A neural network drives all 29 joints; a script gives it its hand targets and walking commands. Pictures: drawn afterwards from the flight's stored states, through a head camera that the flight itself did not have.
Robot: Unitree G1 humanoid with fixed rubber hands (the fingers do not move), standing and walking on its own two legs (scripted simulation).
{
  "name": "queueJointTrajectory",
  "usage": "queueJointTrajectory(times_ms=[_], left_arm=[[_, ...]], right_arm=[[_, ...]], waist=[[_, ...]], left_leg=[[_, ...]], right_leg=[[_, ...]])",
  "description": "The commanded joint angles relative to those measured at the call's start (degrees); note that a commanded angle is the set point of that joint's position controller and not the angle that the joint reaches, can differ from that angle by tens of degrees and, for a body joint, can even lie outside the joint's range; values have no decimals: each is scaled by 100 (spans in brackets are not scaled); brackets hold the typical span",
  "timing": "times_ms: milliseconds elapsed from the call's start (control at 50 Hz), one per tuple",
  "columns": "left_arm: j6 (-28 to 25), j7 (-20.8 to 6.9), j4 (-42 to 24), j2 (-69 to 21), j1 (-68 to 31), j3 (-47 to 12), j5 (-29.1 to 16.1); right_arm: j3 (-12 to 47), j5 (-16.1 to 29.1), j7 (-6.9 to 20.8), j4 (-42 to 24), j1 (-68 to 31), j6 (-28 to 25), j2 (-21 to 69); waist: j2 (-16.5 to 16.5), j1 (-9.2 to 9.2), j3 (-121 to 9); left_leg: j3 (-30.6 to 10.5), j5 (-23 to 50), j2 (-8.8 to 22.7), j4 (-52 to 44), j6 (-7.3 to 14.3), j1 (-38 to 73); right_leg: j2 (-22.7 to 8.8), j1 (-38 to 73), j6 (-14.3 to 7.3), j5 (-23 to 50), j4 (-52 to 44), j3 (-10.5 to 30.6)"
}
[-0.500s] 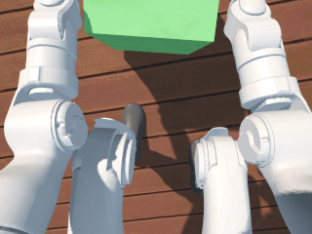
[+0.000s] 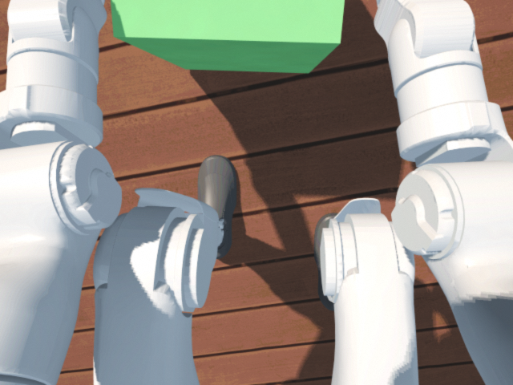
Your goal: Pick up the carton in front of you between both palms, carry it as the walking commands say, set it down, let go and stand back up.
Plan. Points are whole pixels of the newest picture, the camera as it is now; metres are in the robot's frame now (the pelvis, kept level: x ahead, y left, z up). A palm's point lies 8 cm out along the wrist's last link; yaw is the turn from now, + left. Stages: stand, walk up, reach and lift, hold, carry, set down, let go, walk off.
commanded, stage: set down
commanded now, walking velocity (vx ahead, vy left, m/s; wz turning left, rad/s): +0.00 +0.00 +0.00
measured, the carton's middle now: out of the picture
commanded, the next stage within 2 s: let go in 1.68 s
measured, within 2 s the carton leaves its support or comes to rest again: neither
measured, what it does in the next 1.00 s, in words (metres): rises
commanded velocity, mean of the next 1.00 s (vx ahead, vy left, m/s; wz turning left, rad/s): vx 0.00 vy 0.00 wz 0.00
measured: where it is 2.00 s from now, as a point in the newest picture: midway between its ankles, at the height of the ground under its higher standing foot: (275, 251)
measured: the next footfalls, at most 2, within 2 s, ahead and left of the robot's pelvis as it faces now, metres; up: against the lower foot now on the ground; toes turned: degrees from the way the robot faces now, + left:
none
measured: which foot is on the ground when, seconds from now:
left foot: down 0.00-1.00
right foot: down 0.00-1.00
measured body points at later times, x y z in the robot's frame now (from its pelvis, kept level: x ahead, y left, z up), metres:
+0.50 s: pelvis +0.00 +0.00 +0.00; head +0.39 +0.03 +0.21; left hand +0.53 +0.28 -0.20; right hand +0.59 -0.07 -0.20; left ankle +0.16 +0.13 -0.34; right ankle +0.08 -0.12 -0.34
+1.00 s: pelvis +0.00 +0.00 +0.06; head +0.36 +0.05 +0.33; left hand +0.55 +0.30 -0.06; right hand +0.62 -0.07 -0.06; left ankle +0.16 +0.13 -0.34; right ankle +0.08 -0.12 -0.34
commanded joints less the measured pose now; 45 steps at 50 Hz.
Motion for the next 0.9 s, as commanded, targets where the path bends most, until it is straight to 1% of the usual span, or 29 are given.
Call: queueJointTrajectory(times_ms=[0, 180, 240, 280, 300, 320, 340, 360, 380, 400, 420, 460, 520, 580, 620, 660, 700, 780, 820, 880], left_arm=[[38, -1149, -2, -4356, -2060, -1178, -272], [76, -1125, 317, -3851, -1697, -811, -43], [26, -1088, 382, -3652, -1627, -719, -21], [-55, -1010, 428, -3363, -1575, -625, -12], [-113, -919, 436, -3000, -1500, -508, 13], [-194, -773, 447, -2444, -1394, -342, 44], [-308, -571, 476, -1719, -1240, -132, 72], [-467, -309, 565, -757, -1051, 110, 80], [-647, -16, 532, 209, -1027, 237, 7], [-821, 265, 471, 917, -1269, 203, -141], [-926, 430, 501, 1116, -1542, 57, -319], [-1074, 589, 605, 1329, -1774, -109, -607], [-1184, 608, 623, 1368, -1911, -444, -951], [-1210, 582, 586, 1464, -1779, -538, -1060], [-1182, 588, 439, 1562, -1688, -537, -1090], [-1117, 602, 194, 1659, -1659, -511, -1103], [-997, 615, -105, 1693, -1642, -520, -1133], [-643, 637, -730, 1579, -1600, -593, -1154], [-452, 632, -828, 1458, -1542, -613, -1114], [-288, 575, -656, 1165, -1381, -568, -964]], right_arm=[[1254, 143, 1044, -73, -2310, -54, 3798], [844, -199, 1017, 185, -1944, 39, 3333], [823, -219, 967, 137, -1906, 27, 3152], [837, -208, 888, 76, -1886, -9, 2887], [804, -210, 810, 46, -1829, -42, 2537], [748, -207, 690, 19, -1746, -91, 1997], [673, -186, 528, -55, -1645, -161, 1295], [560, -151, 305, -103, -1546, -245, 398], [486, -42, 59, -220, -1463, -349, -540], [510, 165, -173, -265, -1561, -430, -1198], [663, 419, -293, -278, -1769, -477, -1368], [986, 840, -349, -176, -1957, -548, -1445], [1460, 1319, -292, -109, -2007, -584, -1321], [1681, 1605, -239, -156, -1923, -595, -1246], [1673, 1667, -261, -296, -1829, -583, -1318], [1609, 1632, -320, -522, -1767, -540, -1418], [1508, 1569, -411, -804, -1776, -455, -1519], [1251, 1435, -579, -1342, -1836, -188, -1597], [1057, 1300, -605, -1306, -1749, -33, -1603], [747, 1049, -543, -841, -1465, 95, -1464]], waist=[[-645, 93, -4667], [-651, 4, -4023], [-641, 30, -3978], [-627, 75, -4019], [-612, 110, -4071], [-594, 151, -4157], [-571, 184, -4280], [-561, 201, -4402], [-516, 212, -4669], [-464, 240, -5051], [-439, 290, -5371], [-486, 392, -5802], [-577, 497, -6409], [-477, 617, -6929], [-377, 644, -7391], [-275, 606, -7915], [-184, 526, -8424], [-32, 350, -9198], [18, 243, -9005], [134, 85, -8117]], left_leg=[[175, 432, -581, -93, 113, 3929], [188, 38, -557, -77, 95, 3567], [231, 62, -534, -48, 85, 3616], [278, 136, -500, -24, 69, 3738], [313, 194, -475, -18, 53, 3835], [355, 277, -442, -17, 31, 3962], [389, 403, -404, -14, 4, 4112], [401, 573, -354, -5, -25, 4209], [381, 831, -305, 10, -57, 4367], [328, 1132, -278, 39, -61, 4535], [262, 1415, -276, 87, -32, 4739], [188, 1821, -242, 151, -2, 5011], [140, 2187, -176, 148, 22, 5202], [142, 2440, -164, 98, 41, 5482], [159, 2621, -175, 64, 41, 5819], [175, 2735, -197, 11, 39, 6280], [217, 2733, -236, -80, 44, 6751], [413, 2465, -358, -410, 43, 7255], [492, 2077, -409, -668, 30, 7034], [502, 1417, -414, -1020, -3, 6360]], right_leg=[[-138, 469, -347, 663, -1676, -237], [-141, 620, -368, 550, -1674, -171], [-152, 740, -336, 556, -1682, -172], [-171, 868, -288, 564, -1692, -182], [-189, 958, -254, 580, -1699, -186], [-214, 1084, -211, 627, -1706, -188], [-249, 1250, -152, 721, -1701, -194], [-306, 1370, -88, 877, -1691, -209], [-361, 1490, -23, 1105, -1659, -217], [-414, 1512, 39, 1328, -1609, -214], [-451, 1476, 82, 1476, -1547, -203], [-502, 1367, 132, 1618, -1449, -185], [-548, 1384, 131, 1824, -1387, -188], [-538, 1355, 98, 1967, -1396, -214], [-519, 1397, 91, 2035, -1417, -267], [-492, 1430, 76, 2033, -1495, -346], [-449, 1484, 57, 1933, -1646, -440], [-329, 1884, -17, 1691, -2076, -572], [-300, 1951, -57, 1455, -2331, -591], [-325, 1602, -85, 1000, -2660, -554]])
